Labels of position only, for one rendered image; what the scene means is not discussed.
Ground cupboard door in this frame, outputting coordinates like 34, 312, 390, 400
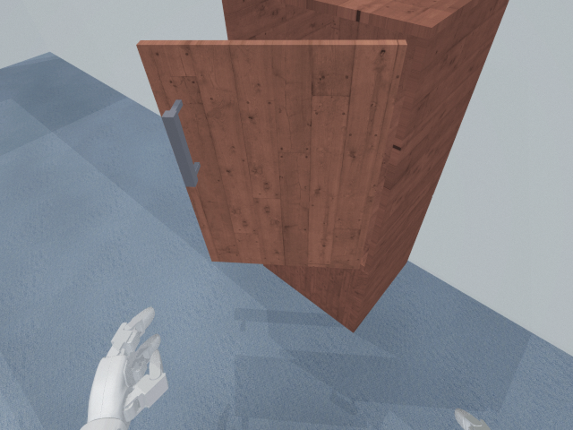
136, 40, 407, 270

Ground left robot hand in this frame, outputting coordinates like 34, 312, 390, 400
87, 307, 168, 429

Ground handle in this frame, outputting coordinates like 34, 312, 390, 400
162, 99, 201, 187

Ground right robot hand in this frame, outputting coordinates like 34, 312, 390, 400
455, 408, 491, 430

